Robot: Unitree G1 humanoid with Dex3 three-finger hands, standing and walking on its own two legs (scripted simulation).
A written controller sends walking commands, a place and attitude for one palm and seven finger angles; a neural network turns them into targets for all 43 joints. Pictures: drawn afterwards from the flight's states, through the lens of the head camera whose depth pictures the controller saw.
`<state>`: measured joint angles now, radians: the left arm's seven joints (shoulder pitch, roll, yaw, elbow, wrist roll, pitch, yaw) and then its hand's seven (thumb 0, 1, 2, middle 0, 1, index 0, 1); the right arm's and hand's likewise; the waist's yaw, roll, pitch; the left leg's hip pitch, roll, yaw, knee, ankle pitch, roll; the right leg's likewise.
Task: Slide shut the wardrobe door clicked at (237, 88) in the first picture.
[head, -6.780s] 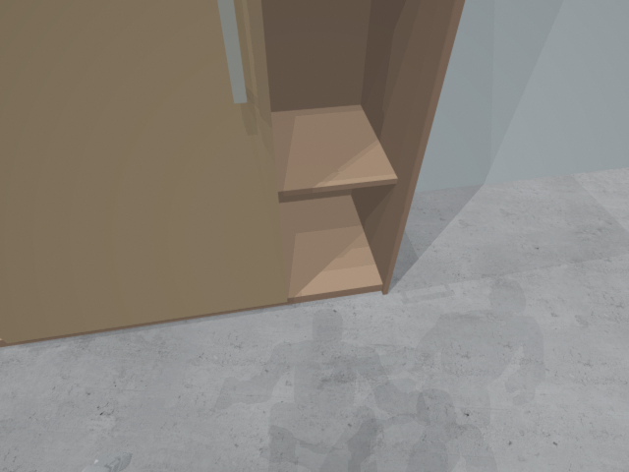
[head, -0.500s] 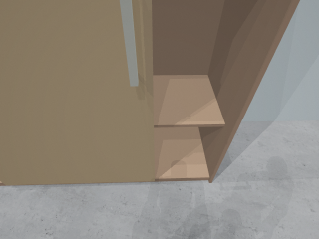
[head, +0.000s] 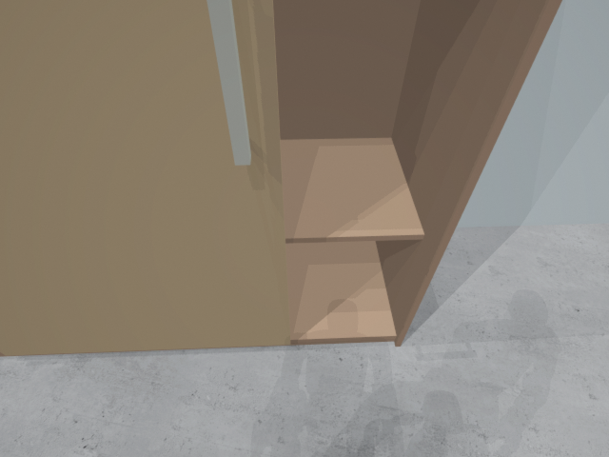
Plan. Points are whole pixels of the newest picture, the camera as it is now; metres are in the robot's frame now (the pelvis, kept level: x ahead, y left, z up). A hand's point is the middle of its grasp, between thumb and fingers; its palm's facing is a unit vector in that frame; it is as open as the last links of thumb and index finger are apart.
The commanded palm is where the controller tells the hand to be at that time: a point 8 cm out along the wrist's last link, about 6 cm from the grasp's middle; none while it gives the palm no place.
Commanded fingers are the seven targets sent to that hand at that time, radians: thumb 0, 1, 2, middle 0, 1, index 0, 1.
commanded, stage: look again from close up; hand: left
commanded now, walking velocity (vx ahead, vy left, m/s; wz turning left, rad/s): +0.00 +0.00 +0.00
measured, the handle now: (229, 51) +0.55 +0.14 +0.27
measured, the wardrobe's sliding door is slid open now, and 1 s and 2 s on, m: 0.37 0.37 0.37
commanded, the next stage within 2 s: none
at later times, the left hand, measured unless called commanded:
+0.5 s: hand out of the picture -0.02 +0.15 -0.17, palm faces +0.05 -0.99 -0.15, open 7.4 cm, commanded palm none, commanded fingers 0.00 0.90 0.90 -0.20 -0.30 -0.20 -0.30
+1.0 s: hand out of the picture -0.02 +0.14 -0.18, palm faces +0.06 -0.99 -0.15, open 7.4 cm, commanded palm none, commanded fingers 0.00 0.90 0.90 -0.20 -0.30 -0.20 -0.30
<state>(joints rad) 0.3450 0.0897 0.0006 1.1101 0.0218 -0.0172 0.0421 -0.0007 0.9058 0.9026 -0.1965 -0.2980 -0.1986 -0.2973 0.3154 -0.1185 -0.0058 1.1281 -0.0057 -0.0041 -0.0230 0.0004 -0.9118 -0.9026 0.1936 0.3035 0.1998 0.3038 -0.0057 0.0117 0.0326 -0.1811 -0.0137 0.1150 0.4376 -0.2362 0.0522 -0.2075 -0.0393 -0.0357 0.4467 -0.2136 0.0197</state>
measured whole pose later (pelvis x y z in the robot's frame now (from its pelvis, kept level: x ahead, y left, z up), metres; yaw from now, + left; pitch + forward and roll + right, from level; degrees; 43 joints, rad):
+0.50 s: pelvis +0.01 +0.00 +0.00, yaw +0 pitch -2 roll +0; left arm 0.34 0.09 0.00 1.12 0.02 -0.02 0.04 0.00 0.91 0.90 -0.20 -0.30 -0.20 -0.30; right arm 0.32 -0.11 0.00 1.14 -0.01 -0.01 -0.03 0.00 -0.91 -0.90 0.19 0.30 0.20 0.30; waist 0.00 0.01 0.02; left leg -0.16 -0.01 0.11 0.42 -0.24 0.05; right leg -0.18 -0.04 -0.04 0.43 -0.22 0.02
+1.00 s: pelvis +0.01 +0.00 +0.00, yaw +1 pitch -1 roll +0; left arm 0.35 0.09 0.00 1.12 0.02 -0.02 0.04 0.00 0.91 0.90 -0.20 -0.30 -0.20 -0.30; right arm 0.32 -0.11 0.00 1.14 -0.01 -0.01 -0.03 0.00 -0.91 -0.90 0.19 0.30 0.20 0.30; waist 0.00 0.00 0.02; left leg -0.16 -0.01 0.10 0.42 -0.24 0.05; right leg -0.18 -0.04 -0.05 0.42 -0.22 0.02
